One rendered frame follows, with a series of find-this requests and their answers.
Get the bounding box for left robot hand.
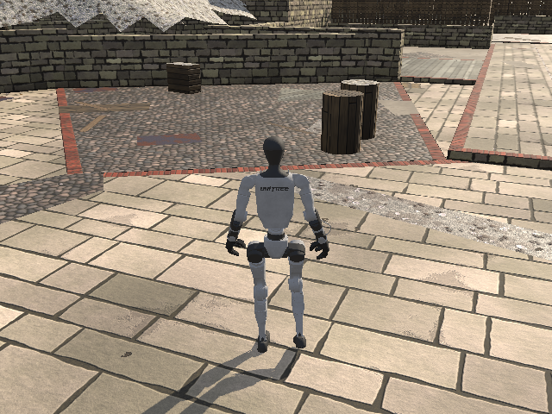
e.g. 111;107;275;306
226;239;246;256

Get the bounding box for left robot upper arm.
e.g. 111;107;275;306
234;174;257;223

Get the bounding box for robot left forearm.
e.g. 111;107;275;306
227;209;243;242

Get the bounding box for robot right foot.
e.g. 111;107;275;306
293;333;306;348

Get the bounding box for robot right forearm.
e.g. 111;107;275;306
309;208;327;244

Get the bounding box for right robot upper arm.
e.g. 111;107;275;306
292;173;317;222

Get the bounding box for right robot thigh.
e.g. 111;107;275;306
288;240;305;293

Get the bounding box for right robot hand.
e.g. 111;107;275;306
310;240;329;260

